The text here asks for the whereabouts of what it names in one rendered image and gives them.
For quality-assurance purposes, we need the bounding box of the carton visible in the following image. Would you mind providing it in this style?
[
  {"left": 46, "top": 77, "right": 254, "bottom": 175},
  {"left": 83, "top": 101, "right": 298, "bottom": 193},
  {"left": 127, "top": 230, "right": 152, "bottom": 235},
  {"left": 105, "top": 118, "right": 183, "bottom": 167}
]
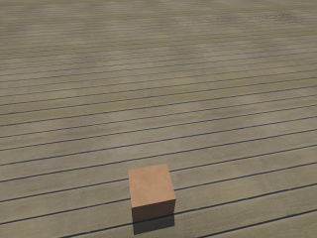
[{"left": 128, "top": 164, "right": 176, "bottom": 221}]

